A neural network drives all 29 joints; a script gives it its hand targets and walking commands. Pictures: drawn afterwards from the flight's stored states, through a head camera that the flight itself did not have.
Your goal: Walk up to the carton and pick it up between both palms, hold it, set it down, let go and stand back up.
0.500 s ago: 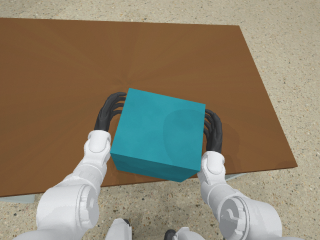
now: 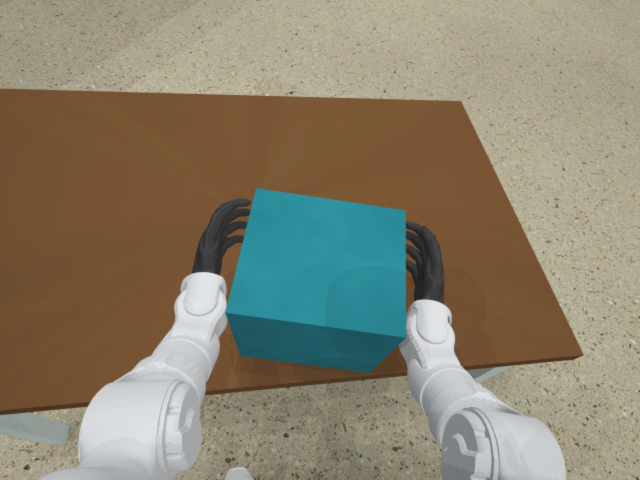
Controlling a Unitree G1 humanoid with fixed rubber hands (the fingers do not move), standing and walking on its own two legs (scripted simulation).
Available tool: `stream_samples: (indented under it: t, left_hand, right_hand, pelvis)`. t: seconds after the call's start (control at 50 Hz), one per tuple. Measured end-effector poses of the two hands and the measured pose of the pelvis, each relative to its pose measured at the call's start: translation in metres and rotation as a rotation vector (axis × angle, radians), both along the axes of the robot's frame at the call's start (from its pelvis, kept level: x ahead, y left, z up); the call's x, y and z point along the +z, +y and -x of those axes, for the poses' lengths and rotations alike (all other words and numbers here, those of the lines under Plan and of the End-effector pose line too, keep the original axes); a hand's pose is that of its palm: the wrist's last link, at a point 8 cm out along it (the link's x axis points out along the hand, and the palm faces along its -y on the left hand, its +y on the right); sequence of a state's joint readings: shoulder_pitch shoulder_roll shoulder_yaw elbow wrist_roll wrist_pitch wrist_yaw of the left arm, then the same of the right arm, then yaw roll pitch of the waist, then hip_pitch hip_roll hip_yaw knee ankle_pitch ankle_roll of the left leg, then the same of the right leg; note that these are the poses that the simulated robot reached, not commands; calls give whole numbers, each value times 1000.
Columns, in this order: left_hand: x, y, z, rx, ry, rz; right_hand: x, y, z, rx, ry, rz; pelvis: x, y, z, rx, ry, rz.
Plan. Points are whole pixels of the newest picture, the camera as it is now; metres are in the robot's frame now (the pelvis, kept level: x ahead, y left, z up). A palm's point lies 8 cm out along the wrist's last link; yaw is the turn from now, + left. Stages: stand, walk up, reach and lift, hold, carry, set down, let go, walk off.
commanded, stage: reach and lift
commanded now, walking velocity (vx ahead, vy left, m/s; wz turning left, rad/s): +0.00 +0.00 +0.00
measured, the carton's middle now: (317, 287) +0.38 +0.00 -0.04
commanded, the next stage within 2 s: none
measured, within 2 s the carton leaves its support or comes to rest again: neither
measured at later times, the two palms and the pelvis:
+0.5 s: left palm (193, 230) +0.39 +0.15 +0.08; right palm (442, 253) +0.37 -0.14 +0.08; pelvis +0.00 +0.00 +0.03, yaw +2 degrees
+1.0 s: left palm (184, 201) +0.38 +0.15 +0.14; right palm (462, 235) +0.36 -0.14 +0.13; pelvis +0.00 -0.01 +0.04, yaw +3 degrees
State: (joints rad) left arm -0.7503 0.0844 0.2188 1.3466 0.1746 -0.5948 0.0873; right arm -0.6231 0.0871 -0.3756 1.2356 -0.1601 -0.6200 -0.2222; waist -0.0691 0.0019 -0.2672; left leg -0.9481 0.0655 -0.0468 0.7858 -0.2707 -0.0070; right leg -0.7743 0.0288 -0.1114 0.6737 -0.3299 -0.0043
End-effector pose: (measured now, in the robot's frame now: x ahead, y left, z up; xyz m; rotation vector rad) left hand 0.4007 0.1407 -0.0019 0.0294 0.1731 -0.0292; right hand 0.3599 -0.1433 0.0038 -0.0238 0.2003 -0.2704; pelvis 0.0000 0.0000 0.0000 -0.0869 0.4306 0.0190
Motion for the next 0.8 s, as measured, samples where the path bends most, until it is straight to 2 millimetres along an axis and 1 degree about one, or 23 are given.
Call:
stream_samples:
  t: [0.06, 0.12, 0.24, 0.36, 0.4, 0.52, 0.6, 0.68, 0.8]
  left_hand:
    - [15, 3, -2, 13, -26, 5]
    - [30, 4, -4, 15, -34, -3]
    - [48, 8, 2, 25, 0, -24]
    - [72, 11, 5, 42, -29, -41]
    - [77, 10, 6, 44, -25, -45]
    - [85, 9, 11, 48, 12, -64]
    - [96, 8, 10, 50, -6, -68]
    - [103, 7, 11, 48, 5, -73]
    - [123, 9, 13, 54, -17, -82]
  right_hand:
    - [16, 2, -6, 13, -24, 11]
    - [29, 4, -8, 16, -29, 9]
    - [48, 7, -7, 34, 8, 8]
    - [73, 9, -10, 55, -19, 11]
    - [77, 9, -9, 56, -14, 9]
    - [82, 7, -6, 62, 24, -4]
    - [92, 6, -7, 66, 6, 2]
    - [97, 5, -6, 67, 19, 0]
    - [114, 6, -6, 68, -7, -29]
  pelvis:
    - [3, 1, 0, 3, -24, 0]
    - [7, 1, -1, 6, -57, -1]
    - [17, 1, -3, 16, -129, -8]
    - [23, -2, -2, 23, -182, -17]
    - [25, -3, -1, 25, -197, -20]
    - [29, -5, 0, 32, -237, -35]
    - [30, -7, 0, 33, -250, -39]
    - [32, -9, 0, 35, -272, -44]
    - [34, -10, 0, 40, -311, -52]
